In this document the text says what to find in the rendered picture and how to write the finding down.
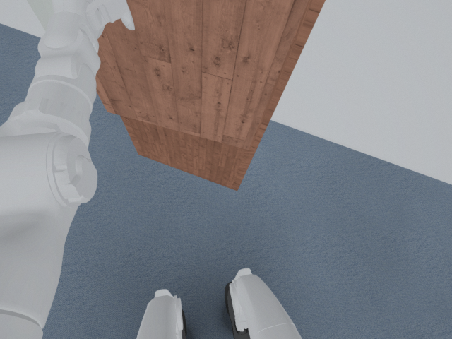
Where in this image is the right robot foot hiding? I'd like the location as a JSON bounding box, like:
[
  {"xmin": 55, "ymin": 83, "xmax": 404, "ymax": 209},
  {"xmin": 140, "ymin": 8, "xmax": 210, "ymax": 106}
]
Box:
[{"xmin": 225, "ymin": 282, "xmax": 250, "ymax": 339}]

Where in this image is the robot left hand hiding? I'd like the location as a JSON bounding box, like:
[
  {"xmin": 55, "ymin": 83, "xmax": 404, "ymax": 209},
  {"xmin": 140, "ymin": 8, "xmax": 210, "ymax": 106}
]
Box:
[{"xmin": 52, "ymin": 0, "xmax": 135, "ymax": 39}]

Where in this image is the left robot forearm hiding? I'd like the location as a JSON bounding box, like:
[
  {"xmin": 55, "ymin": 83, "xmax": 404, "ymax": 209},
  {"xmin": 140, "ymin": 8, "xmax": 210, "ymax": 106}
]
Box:
[{"xmin": 0, "ymin": 12, "xmax": 100, "ymax": 148}]

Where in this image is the left robot upper arm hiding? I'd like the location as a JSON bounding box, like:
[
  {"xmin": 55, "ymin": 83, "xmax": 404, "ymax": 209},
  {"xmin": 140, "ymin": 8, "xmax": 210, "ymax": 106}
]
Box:
[{"xmin": 0, "ymin": 131, "xmax": 97, "ymax": 339}]

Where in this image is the handle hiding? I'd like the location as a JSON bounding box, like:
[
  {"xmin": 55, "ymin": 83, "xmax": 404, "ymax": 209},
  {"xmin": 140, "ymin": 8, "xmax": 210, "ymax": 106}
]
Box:
[{"xmin": 27, "ymin": 0, "xmax": 54, "ymax": 31}]

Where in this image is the cupboard door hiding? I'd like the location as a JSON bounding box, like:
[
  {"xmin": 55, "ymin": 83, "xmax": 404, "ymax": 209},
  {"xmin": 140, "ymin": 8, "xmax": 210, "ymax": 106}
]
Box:
[{"xmin": 95, "ymin": 0, "xmax": 309, "ymax": 150}]

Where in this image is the right robot thigh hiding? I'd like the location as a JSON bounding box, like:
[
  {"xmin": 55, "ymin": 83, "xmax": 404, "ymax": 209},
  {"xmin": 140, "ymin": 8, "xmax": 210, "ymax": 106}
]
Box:
[{"xmin": 230, "ymin": 274, "xmax": 302, "ymax": 339}]

